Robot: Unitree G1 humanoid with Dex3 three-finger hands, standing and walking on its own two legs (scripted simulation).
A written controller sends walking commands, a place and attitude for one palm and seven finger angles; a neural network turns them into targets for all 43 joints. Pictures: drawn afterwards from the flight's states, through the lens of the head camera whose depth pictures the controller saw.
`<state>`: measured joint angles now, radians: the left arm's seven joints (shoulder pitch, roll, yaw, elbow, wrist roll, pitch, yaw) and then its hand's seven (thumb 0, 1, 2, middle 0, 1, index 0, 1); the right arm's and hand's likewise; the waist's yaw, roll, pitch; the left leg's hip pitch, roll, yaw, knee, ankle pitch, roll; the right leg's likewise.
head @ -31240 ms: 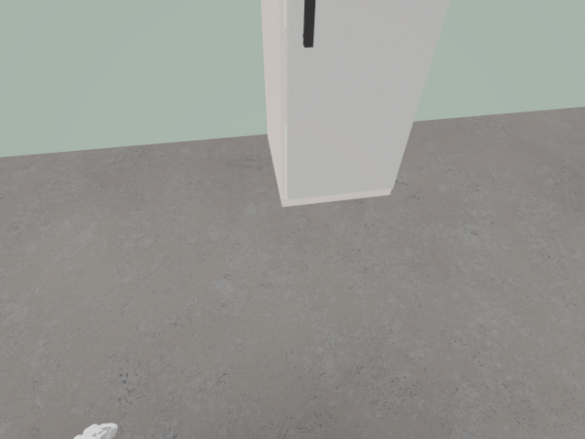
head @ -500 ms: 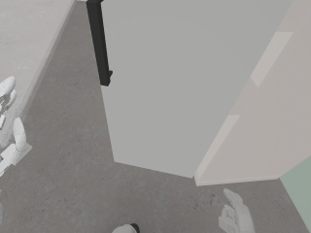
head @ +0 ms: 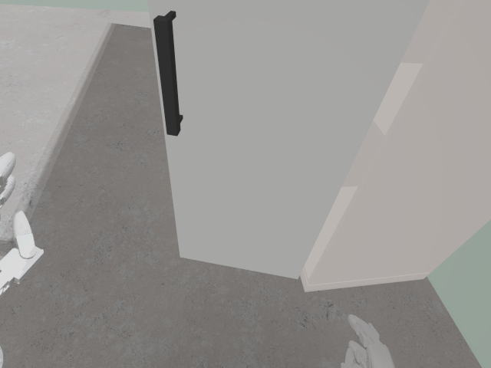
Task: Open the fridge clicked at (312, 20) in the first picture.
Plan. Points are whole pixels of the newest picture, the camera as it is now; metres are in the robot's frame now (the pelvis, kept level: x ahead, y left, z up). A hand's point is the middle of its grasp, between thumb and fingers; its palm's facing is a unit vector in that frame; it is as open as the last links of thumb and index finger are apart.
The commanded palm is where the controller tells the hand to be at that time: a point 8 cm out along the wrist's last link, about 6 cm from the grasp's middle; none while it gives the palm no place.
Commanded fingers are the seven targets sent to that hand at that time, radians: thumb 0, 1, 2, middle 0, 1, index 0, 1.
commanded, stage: stop stepping back and stand still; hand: left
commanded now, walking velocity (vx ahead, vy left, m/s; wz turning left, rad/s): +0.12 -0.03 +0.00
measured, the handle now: (172, 78) +0.65 +0.20 +0.16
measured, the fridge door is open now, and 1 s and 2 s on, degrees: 73 73 73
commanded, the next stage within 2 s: let the arm hang, fingers relaxed in 0.20 s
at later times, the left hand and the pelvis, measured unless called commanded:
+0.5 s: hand out of the picture +0.15 +0.22 -0.12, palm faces +0.00 -0.95 -0.32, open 7.4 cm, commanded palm none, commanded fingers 0.00 0.90 0.90 -0.20 -0.30 -0.20 -0.30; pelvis -0.01 +0.00 -0.02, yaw +2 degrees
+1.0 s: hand out of the picture -0.01 +0.25 -0.17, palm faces +0.04 -0.95 -0.30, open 7.4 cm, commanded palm none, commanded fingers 0.00 0.90 0.90 -0.20 -0.30 -0.20 -0.30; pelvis +0.00 +0.01 +0.00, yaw +2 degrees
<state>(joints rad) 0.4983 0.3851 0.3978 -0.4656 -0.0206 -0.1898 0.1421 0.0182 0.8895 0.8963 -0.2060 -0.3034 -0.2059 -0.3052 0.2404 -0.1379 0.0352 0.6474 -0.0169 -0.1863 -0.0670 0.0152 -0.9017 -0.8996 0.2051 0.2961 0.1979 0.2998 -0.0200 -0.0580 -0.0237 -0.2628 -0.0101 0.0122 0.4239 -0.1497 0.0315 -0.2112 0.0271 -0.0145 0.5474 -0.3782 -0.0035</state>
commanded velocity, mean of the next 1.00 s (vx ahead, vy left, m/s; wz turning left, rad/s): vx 0.01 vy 0.00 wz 0.00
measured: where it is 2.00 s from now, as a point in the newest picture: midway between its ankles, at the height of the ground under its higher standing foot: outside the picture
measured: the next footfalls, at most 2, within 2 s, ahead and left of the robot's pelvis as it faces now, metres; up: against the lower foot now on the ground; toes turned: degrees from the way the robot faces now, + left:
none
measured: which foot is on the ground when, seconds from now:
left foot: down 0.00-1.00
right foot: down 0.00-1.00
